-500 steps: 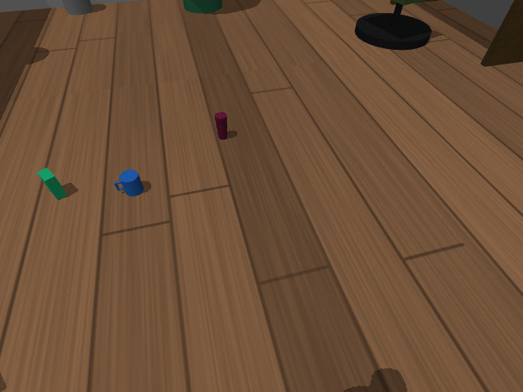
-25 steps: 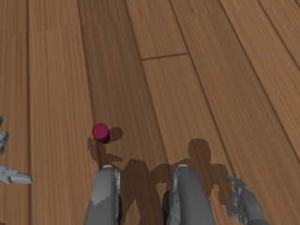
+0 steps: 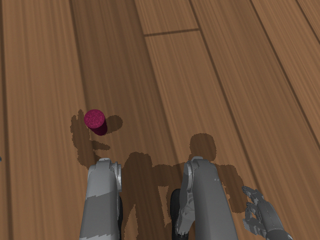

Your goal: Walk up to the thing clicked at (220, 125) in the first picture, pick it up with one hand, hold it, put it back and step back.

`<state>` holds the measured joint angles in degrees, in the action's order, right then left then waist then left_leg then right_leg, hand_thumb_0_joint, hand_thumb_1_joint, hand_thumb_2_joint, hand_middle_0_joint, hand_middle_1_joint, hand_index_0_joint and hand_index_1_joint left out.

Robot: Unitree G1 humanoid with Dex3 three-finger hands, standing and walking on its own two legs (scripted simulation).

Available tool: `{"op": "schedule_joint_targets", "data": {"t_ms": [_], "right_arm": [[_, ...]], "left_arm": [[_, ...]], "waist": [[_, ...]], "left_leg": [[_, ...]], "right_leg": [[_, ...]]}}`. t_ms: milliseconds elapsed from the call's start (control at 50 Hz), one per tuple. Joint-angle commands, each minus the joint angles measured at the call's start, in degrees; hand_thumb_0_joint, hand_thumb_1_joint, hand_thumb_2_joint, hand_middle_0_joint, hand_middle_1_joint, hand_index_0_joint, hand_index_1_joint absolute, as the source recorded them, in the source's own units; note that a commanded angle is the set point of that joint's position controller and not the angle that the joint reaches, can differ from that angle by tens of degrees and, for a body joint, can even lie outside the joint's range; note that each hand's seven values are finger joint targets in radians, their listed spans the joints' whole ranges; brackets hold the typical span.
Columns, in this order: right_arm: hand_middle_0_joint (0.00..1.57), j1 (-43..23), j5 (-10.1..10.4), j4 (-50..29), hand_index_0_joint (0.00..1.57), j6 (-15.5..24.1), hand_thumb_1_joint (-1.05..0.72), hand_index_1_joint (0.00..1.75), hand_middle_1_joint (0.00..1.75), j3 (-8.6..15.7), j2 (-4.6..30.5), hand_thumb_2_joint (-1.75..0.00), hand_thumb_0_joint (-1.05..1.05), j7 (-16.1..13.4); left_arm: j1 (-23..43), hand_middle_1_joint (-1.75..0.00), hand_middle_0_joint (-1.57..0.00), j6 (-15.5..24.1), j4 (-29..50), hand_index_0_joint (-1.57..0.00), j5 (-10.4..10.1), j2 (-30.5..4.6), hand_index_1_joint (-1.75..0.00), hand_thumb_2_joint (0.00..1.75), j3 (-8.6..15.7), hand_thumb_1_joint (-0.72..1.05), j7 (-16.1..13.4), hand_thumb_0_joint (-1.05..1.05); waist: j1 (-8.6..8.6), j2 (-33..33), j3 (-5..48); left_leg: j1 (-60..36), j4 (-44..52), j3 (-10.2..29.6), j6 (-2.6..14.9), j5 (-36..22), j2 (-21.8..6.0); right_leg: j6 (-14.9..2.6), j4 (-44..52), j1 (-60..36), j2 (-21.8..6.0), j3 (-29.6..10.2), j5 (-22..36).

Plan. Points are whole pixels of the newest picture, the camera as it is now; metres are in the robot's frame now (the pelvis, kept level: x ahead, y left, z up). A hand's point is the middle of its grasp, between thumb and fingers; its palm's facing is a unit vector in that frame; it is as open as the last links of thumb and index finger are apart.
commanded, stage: go down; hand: left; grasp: from the side
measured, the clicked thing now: (98, 124) +0.47 +0.21 -0.37
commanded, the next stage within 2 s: approach in 0.90 s
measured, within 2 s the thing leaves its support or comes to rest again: neither
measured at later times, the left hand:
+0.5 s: hand out of the picture +0.38 +0.39 -0.06, palm faces +0.16 -0.98 -0.12, open 17.3 cm
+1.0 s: hand out of the picture +0.39 +0.40 -0.07, palm faces +0.16 -0.98 -0.10, open 17.3 cm
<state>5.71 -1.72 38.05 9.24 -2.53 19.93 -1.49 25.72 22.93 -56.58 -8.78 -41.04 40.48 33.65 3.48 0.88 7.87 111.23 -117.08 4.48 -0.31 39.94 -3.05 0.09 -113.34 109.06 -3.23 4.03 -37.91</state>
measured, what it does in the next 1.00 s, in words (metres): lowers itself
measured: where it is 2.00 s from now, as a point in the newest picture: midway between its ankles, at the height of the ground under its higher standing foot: (146, 230)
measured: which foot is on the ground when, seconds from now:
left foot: down 0.00-1.00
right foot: down 0.00-1.00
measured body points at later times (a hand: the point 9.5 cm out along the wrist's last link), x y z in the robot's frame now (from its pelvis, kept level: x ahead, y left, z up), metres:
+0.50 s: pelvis -0.01 +0.00 -0.05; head +0.20 +0.06 +0.34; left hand +0.36 +0.44 -0.05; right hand +0.14 -0.28 -0.16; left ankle +0.07 +0.13 -0.42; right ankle +0.09 -0.13 -0.42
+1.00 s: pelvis -0.01 +0.00 -0.07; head +0.20 +0.07 +0.32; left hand +0.37 +0.45 -0.06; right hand +0.14 -0.28 -0.17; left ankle +0.07 +0.13 -0.42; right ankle +0.09 -0.13 -0.42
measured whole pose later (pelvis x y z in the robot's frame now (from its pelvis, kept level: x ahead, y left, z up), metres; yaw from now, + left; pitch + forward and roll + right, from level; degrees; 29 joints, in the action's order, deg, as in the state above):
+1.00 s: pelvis -0.01 +0.00 -0.07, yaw -1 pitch +32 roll -7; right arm 6.1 -2.6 38.2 9.4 -5.2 21.5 -0.5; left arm 34.1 22.9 -60.8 -10.0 -49.0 45.7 39.7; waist 5.3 1.5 4.8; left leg 122.9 -130.3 6.0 0.4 39.9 -2.3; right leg 0.7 -125.4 119.6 -3.4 4.1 -37.7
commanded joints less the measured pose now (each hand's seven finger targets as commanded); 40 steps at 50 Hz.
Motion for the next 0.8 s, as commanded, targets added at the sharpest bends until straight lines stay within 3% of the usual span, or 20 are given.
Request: {"op": "schedule_joint_targets", "data": {"t_ms": [0, 120, 140, 280, 340, 360, 480, 500, 580, 700, 780], "right_arm": [[0.2, 6.48, -0.03, -3.3, 0.2, 1.97, -0.92, 0.3, 0.3, 4.37, 12.2, -0.91, 0.0, -1.11], [0.2, 7.03, -0.11, -3.0, 0.2, 1.84, -0.92, 0.3, 0.3, 3.93, 12.79, -0.91, 0.0, -1.0], [0.2, 6.47, -0.17, -2.99, 0.2, 1.85, -0.92, 0.3, 0.3, 3.88, 12.83, -0.91, 0.0, -1.04], [0.2, 6.79, 0.05, -2.87, 0.2, 2.09, -0.92, 0.3, 0.3, 3.62, 13.62, -0.91, 0.0, -0.9], [0.2, 7.2, -0.01, -2.99, 0.2, 2.28, -0.92, 0.3, 0.3, 3.37, 13.48, -0.91, 0.0, -0.79], [0.2, 6.83, 0.04, -2.9, 0.2, 2.27, -0.92, 0.3, 0.3, 3.49, 13.73, -0.91, 0.0, -0.86], [0.2, 7.05, -0.17, -2.99, 0.2, 2.32, -0.92, 0.3, 0.3, 3.02, 13.67, -0.91, 0.0, -0.66], [0.2, 7.34, -0.1, -2.82, 0.2, 2.24, -0.92, 0.3, 0.3, 3.11, 13.7, -0.91, 0.0, -0.67], [0.2, 7.58, -0.02, -2.66, 0.2, 2.11, -0.92, 0.3, 0.3, 3.38, 14.63, -0.91, 0.0, -0.69], [0.2, 8.1, -0.36, -2.4, 0.2, 2.14, -0.92, 0.3, 0.3, 2.96, 14.32, -0.91, 0.0, -0.64], [0.2, 8.29, -0.43, -2.29, 0.2, 1.68, -0.92, 0.3, 0.3, 2.87, 14.66, -0.91, 0.0, -0.43]], "left_arm": [[10.31, -0.08, -0.04, 3.92, 9.5, -0.04, -1.94, -23.19, -0.08, 0.09, 5.4, -0.47, 0.82, 0.0], [12.54, -0.08, -0.05, 3.72, 9.83, -0.04, -2.19, -26.12, -0.08, 0.08, 6.89, -0.51, 2.01, 0.0], [13.13, -0.08, -0.05, 3.52, 8.98, -0.04, -1.87, -26.0, -0.08, 0.08, 6.04, -0.48, 2.22, 0.0], [15.57, -0.08, -0.04, 3.25, 8.99, -0.04, -2.24, -27.94, -0.08, 0.08, 7.02, -0.51, 3.1, 0.0], [16.01, -0.08, -0.04, 3.08, 7.83, -0.04, -2.66, -26.85, -0.08, 0.08, 6.58, -0.52, 3.56, 0.0], [15.86, -0.08, -0.04, 3.2, 8.17, -0.04, -2.71, -27.99, -0.08, 0.08, 7.3, -0.52, 3.7, 0.0], [16.11, -0.08, -0.04, 2.78, 8.14, -0.04, -2.89, -29.57, -0.08, 0.09, 8.07, -0.51, 4.02, 0.0], [16.26, -0.08, -0.04, 2.69, 7.29, -0.03, -2.85, -28.78, -0.08, 0.09, 7.6, -0.51, 4.2, 0.0], [17.1, -0.08, -0.04, 2.65, 8.78, -0.03, -2.66, -29.4, -0.08, 0.09, 7.95, -0.48, 4.58, 0.0], [17.99, -0.08, -0.04, 2.76, 8.67, -0.03, -3.31, -29.61, -0.08, 0.1, 8.18, -0.52, 5.1, 0.0], [17.51, -0.08, -0.04, 2.58, 6.78, -0.03, -2.76, -30.02, -0.09, 0.1, 8.5, -0.51, 5.18, 0.0]], "waist": [[-1.88, -10.25, 33.43], [-2.29, -11.37, 35.28], [-1.88, -12.43, 33.88], [-1.59, -13.74, 32.59], [-0.54, -11.22, 32.81], [-1.29, -11.63, 32.66], [-1.57, -11.37, 33.38], [-0.83, -11.45, 33.1], [-1.22, -15.07, 33.02], [-0.59, -12.85, 34.31], [-0.48, -13.63, 32.6]], "left_leg": [[-22.29, 13.91, -1.17, 1.52, -10.37, 1.54], [-21.55, 11.95, -1.31, 1.45, -10.58, 1.52], [-20.89, 12.17, -0.98, 1.41, -8.57, 1.48], [-19.81, 11.24, 0.2, 1.36, -5.8, 1.34], [-18.05, 9.48, -0.25, 1.59, -7.1, 1.57], [-18.09, 9.21, -0.22, 1.63, -6.73, 1.56], [-16.11, 7.39, -1.32, 1.8, -7.36, 1.77], [-15.93, 7.25, -1.1, 1.85, -6.81, 1.78], [-19.31, 8.34, 0.64, 1.18, -7.36, 1.46], [-17.48, 5.24, -0.89, 1.57, -11.18, 1.81], [-17.63, 5.66, -0.02, 1.4, -10.36, 1.66]], "right_leg": [[-2.24, 9.89, -16.81, 2.17, -0.49, 8.39], [-2.35, 7.49, -15.09, 2.19, -0.03, 8.39], [-2.41, 6.9, -13.53, 2.13, 0.19, 6.98], [-2.43, 4.09, -8.87, 2.04, 1.07, 5.43], [-2.26, 3.97, -9.69, 2.1, 1.08, 6.17], [-2.29, 3.67, -8.82, 2.08, 1.05, 5.79], [-2.17, 3.19, -10.12, 2.18, 0.79, 5.93], [-2.21, 2.91, -9.13, 2.19, 1.03, 5.55], [-2.58, 0.69, -5.18, 1.94, 1.6, 6.46], [-2.36, 0.83, -7.86, 2.0, 1.08, 8.81], [-2.47, -0.07, -5.6, 1.89, 1.54, 8.16]]}}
